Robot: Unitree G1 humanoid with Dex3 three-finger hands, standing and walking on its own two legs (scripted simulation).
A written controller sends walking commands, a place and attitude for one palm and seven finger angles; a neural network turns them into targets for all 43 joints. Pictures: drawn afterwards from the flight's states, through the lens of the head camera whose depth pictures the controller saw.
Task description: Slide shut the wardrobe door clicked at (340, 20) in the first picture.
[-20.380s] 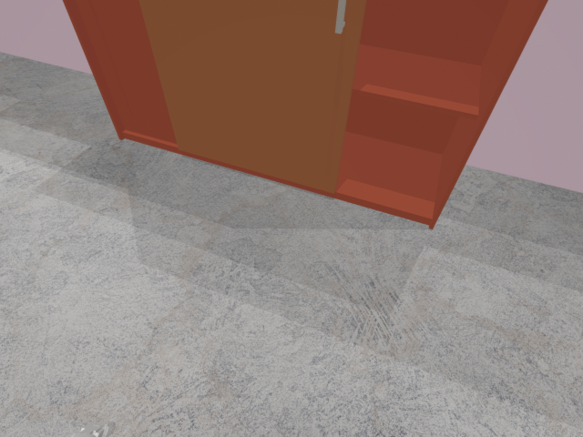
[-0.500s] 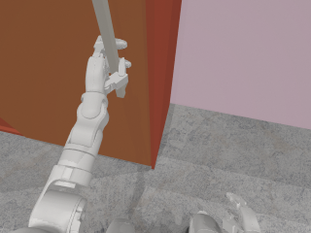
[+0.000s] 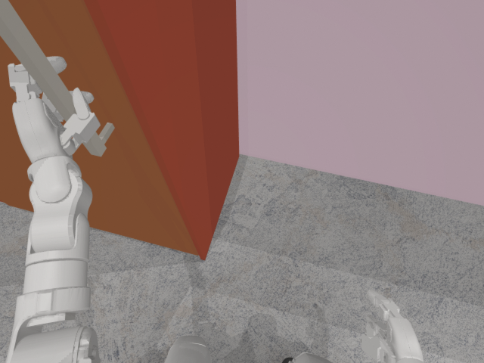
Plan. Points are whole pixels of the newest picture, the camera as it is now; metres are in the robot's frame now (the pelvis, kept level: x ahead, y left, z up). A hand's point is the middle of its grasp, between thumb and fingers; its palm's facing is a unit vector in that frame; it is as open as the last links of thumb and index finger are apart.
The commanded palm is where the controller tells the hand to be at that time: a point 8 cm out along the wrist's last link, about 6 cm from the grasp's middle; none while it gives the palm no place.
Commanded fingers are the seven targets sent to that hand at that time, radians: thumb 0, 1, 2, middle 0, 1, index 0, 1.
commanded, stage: step sideways, sliding the door along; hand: left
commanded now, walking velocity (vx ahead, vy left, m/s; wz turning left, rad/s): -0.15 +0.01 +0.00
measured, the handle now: (52, 62) +0.41 +0.33 +0.21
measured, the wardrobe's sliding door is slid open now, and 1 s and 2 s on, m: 0.00 0.00 0.00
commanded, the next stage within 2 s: stop walking and hold the door there in 0.28 s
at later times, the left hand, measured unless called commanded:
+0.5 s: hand (81, 121) +0.37 +0.30 +0.15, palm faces +0.52 -0.80 -0.30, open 6.9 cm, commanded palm +0.32 +0.30 +0.15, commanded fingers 0.00 0.90 0.90 -0.45 -1.40 -0.45 -1.40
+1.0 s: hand (85, 119) +0.37 +0.30 +0.15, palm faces +0.61 -0.75 -0.28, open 7.0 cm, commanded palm +0.32 +0.29 +0.15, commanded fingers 0.00 0.90 0.90 -0.45 -1.40 -0.45 -1.40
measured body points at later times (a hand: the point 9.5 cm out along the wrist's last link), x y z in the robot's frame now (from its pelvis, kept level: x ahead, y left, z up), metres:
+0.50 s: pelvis +0.09 +0.02 +0.02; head +0.17 +0.02 +0.46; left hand +0.33 +0.34 +0.17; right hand +0.31 -0.17 -0.07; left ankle -0.01 +0.16 -0.71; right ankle +0.02 -0.13 -0.70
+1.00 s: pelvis +0.15 +0.01 +0.00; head +0.16 +0.00 +0.45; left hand +0.33 +0.33 +0.16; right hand +0.33 -0.21 -0.07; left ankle +0.08 +0.15 -0.72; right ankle +0.21 -0.08 -0.72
